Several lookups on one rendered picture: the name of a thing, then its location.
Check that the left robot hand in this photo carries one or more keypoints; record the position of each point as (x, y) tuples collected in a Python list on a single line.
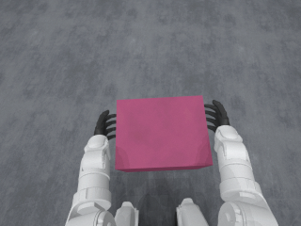
[(101, 125)]

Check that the robot right upper arm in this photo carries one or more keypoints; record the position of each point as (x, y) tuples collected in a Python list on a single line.
[(236, 213)]

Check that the robot right shin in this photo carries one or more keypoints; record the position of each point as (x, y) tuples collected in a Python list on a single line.
[(186, 200)]

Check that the robot left thigh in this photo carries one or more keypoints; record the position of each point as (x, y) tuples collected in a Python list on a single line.
[(127, 216)]

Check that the robot left forearm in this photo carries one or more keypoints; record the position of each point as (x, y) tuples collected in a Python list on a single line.
[(93, 182)]

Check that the robot right forearm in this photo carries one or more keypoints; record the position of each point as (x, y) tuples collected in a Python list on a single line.
[(236, 173)]

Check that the right robot hand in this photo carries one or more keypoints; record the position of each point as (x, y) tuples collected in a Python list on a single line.
[(220, 115)]

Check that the carton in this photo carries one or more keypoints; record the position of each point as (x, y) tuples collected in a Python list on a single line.
[(165, 133)]

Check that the robot left upper arm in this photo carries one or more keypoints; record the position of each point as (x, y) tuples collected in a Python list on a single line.
[(97, 218)]

